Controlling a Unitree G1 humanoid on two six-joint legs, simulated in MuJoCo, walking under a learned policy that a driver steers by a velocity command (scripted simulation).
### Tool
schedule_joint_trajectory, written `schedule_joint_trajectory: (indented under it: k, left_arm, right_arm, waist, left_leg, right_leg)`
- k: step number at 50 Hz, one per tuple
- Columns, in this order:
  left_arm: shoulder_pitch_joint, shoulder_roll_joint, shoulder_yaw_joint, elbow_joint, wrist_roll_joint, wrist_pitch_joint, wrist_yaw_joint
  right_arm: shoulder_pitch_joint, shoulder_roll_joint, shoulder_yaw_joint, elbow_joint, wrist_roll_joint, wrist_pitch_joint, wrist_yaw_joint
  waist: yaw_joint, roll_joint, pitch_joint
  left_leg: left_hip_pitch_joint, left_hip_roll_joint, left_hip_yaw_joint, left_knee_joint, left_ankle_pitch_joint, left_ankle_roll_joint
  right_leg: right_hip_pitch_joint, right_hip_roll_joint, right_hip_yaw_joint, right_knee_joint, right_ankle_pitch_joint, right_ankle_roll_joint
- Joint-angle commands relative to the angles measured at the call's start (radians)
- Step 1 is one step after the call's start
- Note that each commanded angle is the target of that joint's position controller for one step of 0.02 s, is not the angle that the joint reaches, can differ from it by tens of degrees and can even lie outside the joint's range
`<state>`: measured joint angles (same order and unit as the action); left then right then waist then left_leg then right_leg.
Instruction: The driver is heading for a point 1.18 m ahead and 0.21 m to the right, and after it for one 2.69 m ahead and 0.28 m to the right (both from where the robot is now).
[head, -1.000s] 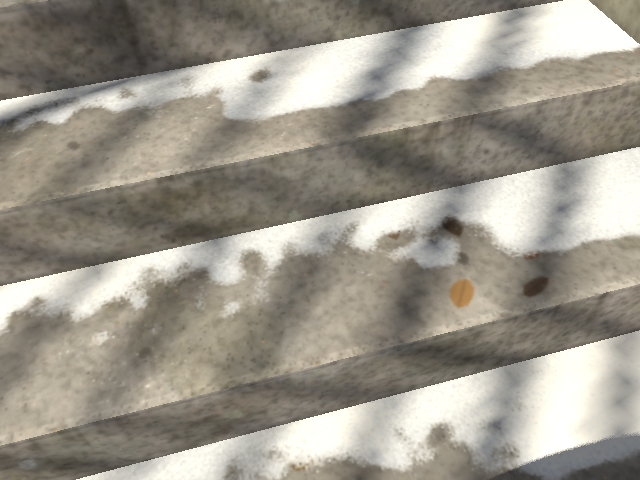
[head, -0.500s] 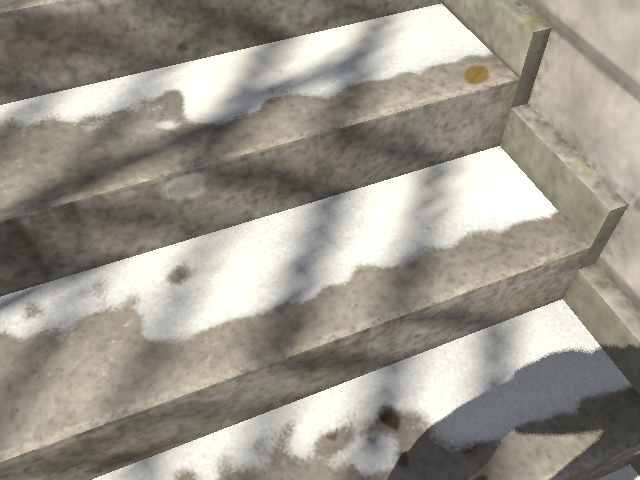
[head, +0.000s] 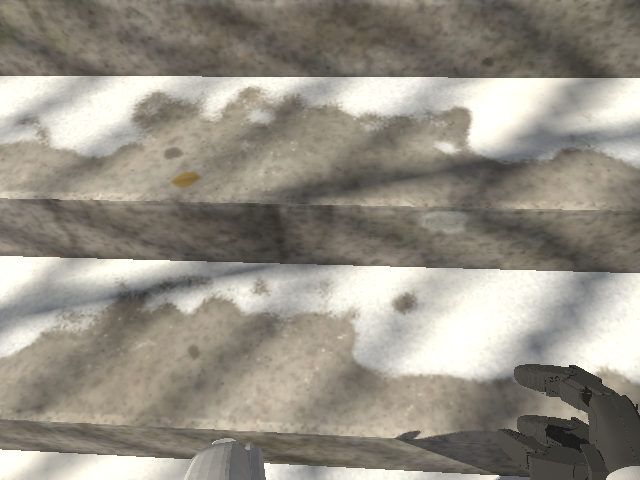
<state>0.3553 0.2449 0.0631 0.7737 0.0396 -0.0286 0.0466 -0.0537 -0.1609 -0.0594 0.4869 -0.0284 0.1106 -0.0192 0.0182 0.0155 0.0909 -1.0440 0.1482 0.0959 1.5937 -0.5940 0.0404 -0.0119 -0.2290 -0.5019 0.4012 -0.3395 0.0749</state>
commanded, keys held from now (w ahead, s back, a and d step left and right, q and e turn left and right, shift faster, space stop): q+shift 0.08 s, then e+shift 0.92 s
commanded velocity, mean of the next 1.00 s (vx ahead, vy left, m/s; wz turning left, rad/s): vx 0.00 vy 0.00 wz -0.39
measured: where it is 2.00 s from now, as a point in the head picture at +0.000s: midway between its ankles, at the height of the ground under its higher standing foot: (244, 464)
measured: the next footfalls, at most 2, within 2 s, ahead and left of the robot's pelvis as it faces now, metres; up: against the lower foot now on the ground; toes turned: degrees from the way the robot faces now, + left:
left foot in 0.02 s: +0.19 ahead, +0.15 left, +0.17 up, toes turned +11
right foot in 0.68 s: +0.23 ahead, -0.06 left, +0.17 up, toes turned -17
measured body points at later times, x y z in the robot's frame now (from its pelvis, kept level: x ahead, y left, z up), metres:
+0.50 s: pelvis +0.15 +0.06 +0.15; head +0.17 +0.08 +0.60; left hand +0.26 +0.29 +0.02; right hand +0.31 -0.15 +0.06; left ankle +0.15 +0.14 -0.57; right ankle +0.17 -0.05 -0.42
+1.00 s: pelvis +0.20 +0.04 +0.15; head +0.22 -0.01 +0.60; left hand +0.45 +0.22 +0.07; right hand +0.31 -0.25 +0.06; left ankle +0.25 +0.17 -0.36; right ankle +0.19 -0.05 -0.57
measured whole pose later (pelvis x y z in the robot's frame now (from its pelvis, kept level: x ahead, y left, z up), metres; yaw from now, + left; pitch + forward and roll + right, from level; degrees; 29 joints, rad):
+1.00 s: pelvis +0.20 +0.04 +0.15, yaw -28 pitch +3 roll +1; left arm 0.22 0.23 0.07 0.63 0.02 0.01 0.06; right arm 0.06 -0.18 -0.02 0.55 -0.06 0.02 -0.01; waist 0.03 0.07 0.01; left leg -0.87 -0.02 -0.05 1.79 -0.19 -0.03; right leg -0.42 0.13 0.15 0.66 -0.28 -0.06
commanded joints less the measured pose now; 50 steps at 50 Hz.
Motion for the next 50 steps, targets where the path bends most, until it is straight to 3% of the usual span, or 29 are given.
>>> schedule_joint_trajectory:
  k: [1, 2, 3, 4, 5, 6, 7, 8, 10, 12, 14, 17, 18, 19, 22, 26, 28, 30, 32, 33, 34, 35, 36, 37, 39, 40, 42, 46, 50]
  left_arm:
    - [-0.029, 0.238, 0.043, -0.052, -0.056, 0.037, -0.014]
    - [-0.025, 0.289, 0.05, -0.043, -0.077, 0.029, -0.051]
    - [-0.151, 0.296, 0.061, -0.111, -0.078, 0.023, -0.074]
    - [-0.281, 0.165, 0.035, -0.248, -0.052, 0.001, -0.095]
    - [-0.248, 0.056, 0.004, -0.289, -0.003, -0.017, -0.103]
    - [-0.24, -0.009, -0.015, -0.299, -0.007, -0.011, -0.083]
    - [-0.243, -0.038, -0.021, -0.303, -0.003, 0.003, -0.051]
    - [-0.224, -0.045, -0.023, -0.302, 0.024, 0.008, -0.026]
    - [-0.106, -0.029, -0.012, -0.227, 0.023, 0.02, 0.0]
    - [-0.066, -0.062, -0.014, -0.211, 0.008, 0.025, 0.009]
    - [-0.068, -0.059, -0.009, -0.185, 0.008, 0.031, 0.009]
    - [-0.159, -0.032, 0.003, -0.197, -0.001, 0.044, 0.0]
    - [-0.17, -0.017, 0.016, -0.165, -0.009, 0.046, -0.003]
    - [-0.158, -0.031, 0.022, -0.15, -0.015, 0.048, -0.007]
    - [-0.178, -0.031, 0.039, -0.132, -0.016, 0.064, -0.008]
    - [-0.22, -0.05, 0.037, -0.147, -0.006, 0.075, -0.03]
    - [-0.232, -0.068, 0.026, -0.159, -0.019, 0.077, -0.044]
    - [-0.234, -0.035, 0.031, -0.171, -0.028, 0.079, -0.048]
    - [-0.204, -0.015, 0.035, -0.18, -0.028, 0.065, -0.049]
    - [-0.147, -0.012, 0.038, -0.16, -0.025, 0.049, -0.049]
    - [-0.07, 0.024, 0.05, -0.145, -0.015, 0.028, -0.048]
    - [0.007, 0.157, 0.083, -0.149, -0.003, 0.015, -0.043]
    - [0.073, 0.216, 0.111, -0.181, -0.014, 0.027, -0.028]
    - [0.02, 0.206, 0.103, -0.197, -0.009, 0.039, -0.018]
    - [-0.131, 0.16, 0.076, -0.231, -0.013, 0.06, 0.002]
    - [-0.151, 0.124, 0.059, -0.236, -0.026, 0.054, 0.003]
    - [-0.184, 0.091, 0.042, -0.237, -0.026, 0.048, 0.005]
    - [-0.138, 0.119, 0.045, -0.206, -0.022, 0.025, 0.012]
    - [-0.145, 0.15, 0.053, -0.214, -0.012, 0.014, 0.021]
  right_arm:
    - [0.062, -0.049, 0.006, -0.046, 0.045, -0.016, -0.004]
    - [0.203, -0.074, 0.002, -0.014, 0.056, -0.036, -0.013]
    - [0.384, -0.149, -0.043, 0.035, 0.057, -0.05, -0.036]
    - [0.317, -0.337, -0.108, -0.004, 0.047, -0.036, -0.05]
    - [0.16, -0.373, -0.117, -0.088, 0.005, -0.025, -0.046]
    - [0.108, -0.321, -0.098, -0.062, -0.014, -0.027, -0.04]
    - [0.068, -0.228, -0.064, -0.024, -0.007, -0.038, -0.042]
    - [0.06, -0.145, -0.035, 0.01, -0.002, -0.061, -0.03]
    - [0.097, -0.076, -0.002, 0.067, -0.005, -0.103, -0.007]
    - [0.151, -0.083, 0.007, 0.123, -0.013, -0.139, 0.001]
    - [0.198, -0.078, 0.009, 0.159, -0.004, -0.157, -0.004]
    - [0.223, -0.095, 0.01, 0.15, 0.003, -0.168, -0.038]
    - [0.214, -0.078, 0.016, 0.126, 0.009, -0.175, -0.047]
    - [0.193, -0.085, 0.013, 0.121, 0.001, -0.178, -0.052]
    - [0.201, -0.087, 0.007, 0.109, -0.008, -0.189, -0.056]
    - [0.24, -0.087, 0.004, 0.1, -0.008, -0.175, -0.07]
    - [0.246, -0.109, -0.004, 0.088, -0.015, -0.165, -0.071]
    - [0.294, -0.151, -0.02, 0.101, -0.018, -0.151, -0.059]
    - [0.327, -0.186, -0.032, 0.134, -0.001, -0.131, -0.044]
    - [0.335, -0.19, -0.033, 0.158, 0.015, -0.12, -0.033]
    - [0.349, -0.184, -0.031, 0.171, 0.021, -0.116, -0.02]
    - [0.267, -0.103, -0.012, 0.09, 0.023, -0.123, -0.01]
    - [0.144, -0.112, -0.005, 0.021, 0.026, -0.123, -0.013]
    - [0.141, -0.087, 0.001, 0.046, 0.018, -0.125, -0.006]
    - [0.072, -0.087, 0.004, 0.029, -0.008, -0.143, 0.012]
    - [0.075, -0.105, 0.001, 0.027, -0.021, -0.138, 0.017]
    - [0.142, -0.1, 0.003, 0.046, -0.03, -0.119, 0.019]
    - [0.132, -0.057, 0.03, 0.009, -0.032, -0.104, 0.005]
    - [0.06, -0.075, 0.035, -0.035, -0.032, -0.094, -0.002]
  waist:
    - [-0.036, -0.182, -0.23]
    - [-0.098, -0.212, -0.345]
    - [-0.229, -0.09, -0.375]
    - [-0.218, 0.328, -0.422]
    - [-0.119, 0.185, -0.477]
    - [-0.061, 0.119, -0.413]
    - [-0.007, 0.096, -0.26]
    - [0.023, 0.108, -0.195]
    - [0.04, 0.09, -0.146]
    - [0.057, 0.065, -0.147]
    - [0.026, 0.056, -0.124]
    - [-0.023, 0.057, -0.138]
    - [-0.043, 0.018, -0.183]
    - [-0.034, 0.037, -0.198]
    - [-0.042, 0.084, -0.181]
    - [-0.044, 0.128, -0.157]
    - [-0.045, 0.156, -0.15]
    - [-0.071, 0.16, -0.144]
    - [-0.062, 0.154, -0.137]
    - [-0.028, 0.094, -0.165]
    - [0.021, -0.022, -0.184]
    - [0.045, -0.253, -0.208]
    - [0.129, -0.28, -0.325]
    - [0.106, -0.136, -0.315]
    - [0.043, -0.092, -0.162]
    - [0.019, -0.08, -0.142]
    - [-0.015, -0.068, -0.174]
    - [-0.011, -0.066, -0.181]
    - [0.02, -0.098, -0.224]
  left_leg:
    - [0.348, -0.167, 0.208, -0.268, -0.172, 0.07]
    - [0.59, -0.214, 0.106, -0.354, -0.027, 0.108]
    - [0.836, -0.2, -0.199, -0.553, 0.038, 0.18]
    - [0.931, -0.05, -0.838, -1.044, -0.121, 0.297]
    - [0.826, 0.044, -1.011, -1.221, -0.147, 0.295]
    - [0.721, 0.074, -0.905, -1.182, -0.219, 0.239]
    - [0.562, 0.07, -0.736, -1.067, -0.075, 0.186]
    - [0.498, 0.056, -0.641, -0.972, 0.058, 0.181]
    - [0.432, 0.061, -0.466, -0.934, 0.269, 0.162]
    - [0.465, 0.071, -0.352, -0.935, 0.39, 0.135]
    - [0.536, 0.094, -0.32, -0.985, 0.362, 0.133]
    - [0.721, 0.144, -0.263, -1.105, 0.612, 0.184]
    - [0.788, 0.167, -0.23, -1.101, 0.799, 0.184]
    - [0.798, 0.166, -0.17, -1.093, 0.906, 0.188]
    - [0.837, 0.183, -0.087, -1.113, 0.885, 0.189]
    - [0.921, 0.165, 0.004, -1.137, 0.695, 0.154]
    - [0.895, 0.17, 0.054, -1.133, 0.693, 0.14]
    - [0.928, 0.214, 0.051, -1.115, 0.745, 0.138]
    - [0.957, 0.234, 0.059, -1.039, 0.835, 0.103]
    - [0.944, 0.197, 0.109, -0.917, 0.866, 0.058]
    - [0.822, 0.138, 0.149, -0.715, 0.758, 0.008]
    - [0.441, 0.022, 0.152, -0.485, 0.22, -0.091]
    - [0.277, -0.128, -0.019, -0.197, -0.021, -0.136]
    - [0.239, -0.094, -0.116, -0.042, 0.055, -0.142]
    - [0.154, -0.081, -0.134, 0.017, 0.225, -0.123]
    - [0.145, -0.081, -0.142, -0.004, 0.261, -0.116]
    - [0.176, -0.119, -0.124, 0.111, 0.353, -0.103]
    - [0.096, -0.156, -0.134, 0.229, 0.433, -0.075]
    - [0.026, -0.197, -0.143, 0.303, 0.389, -0.062]
  right_leg:
    - [0.125, -0.157, 0.075, 0.049, 1.427, -0.21]
    - [0.056, -0.156, 0.1, 0.291, 1.66, -0.183]
    - [-0.292, -0.073, 0.149, 0.611, 1.3, -0.093]
    - [-0.684, 0.196, 0.274, 1.106, 0.035, -0.021]
    - [-0.712, 0.218, 0.573, 1.409, 0.008, -0.015]
    - [-0.743, 0.199, 0.612, 1.478, 0.121, -0.039]
    - [-0.747, 0.17, 0.573, 1.448, 0.231, -0.045]
    - [-0.764, 0.161, 0.573, 1.504, 0.255, -0.065]
    - [-0.761, 0.22, 0.608, 1.545, 0.239, -0.085]
    - [-0.771, 0.261, 0.717, 1.453, 0.265, -0.081]
    - [-0.837, 0.274, 0.7, 1.406, 0.267, -0.061]
    - [-0.868, 0.258, 0.597, 1.221, 0.173, -0.028]
    - [-0.835, 0.249, 0.559, 1.221, 0.174, -0.025]
    - [-0.805, 0.246, 0.53, 1.203, 0.176, -0.023]
    - [-0.801, 0.226, 0.483, 1.209, 0.176, -0.037]
    - [-0.764, 0.164, 0.453, 0.907, 0.107, -0.045]
    - [-0.615, 0.161, 0.415, 0.651, -0.006, -0.061]
    - [-0.533, 0.197, 0.344, 0.488, -0.142, -0.081]
    - [-0.454, 0.225, 0.317, 0.305, -0.107, -0.108]
    - [-0.346, 0.257, 0.315, 0.155, 0.017, -0.12]
    - [-0.199, 0.245, 0.425, 0.065, 0.145, -0.134]
    - [0.024, 0.015, 0.803, 0.077, 0.642, -0.231]
    - [0.082, -0.14, 1.147, 0.009, 0.863, -0.415]
    - [0.043, -0.139, 1.082, -0.025, 0.648, -0.446]
    - [-0.099, -0.012, 0.945, -0.024, 0.344, -0.389]
    - [-0.134, 0.033, 0.909, 0.001, 0.332, -0.351]
    - [-0.202, 0.098, 0.841, 0.065, 0.413, -0.321]
    - [-0.234, 0.122, 0.909, 0.108, 0.426, -0.329]
    - [-0.165, 0.115, 1.03, 0.1, 0.448, -0.365]
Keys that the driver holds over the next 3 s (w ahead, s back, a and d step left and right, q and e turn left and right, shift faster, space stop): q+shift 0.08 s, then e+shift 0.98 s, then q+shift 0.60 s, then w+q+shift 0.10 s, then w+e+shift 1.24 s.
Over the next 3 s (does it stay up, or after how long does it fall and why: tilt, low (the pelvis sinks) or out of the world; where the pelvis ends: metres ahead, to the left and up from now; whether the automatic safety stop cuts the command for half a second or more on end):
stays up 1.01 -0.02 0.55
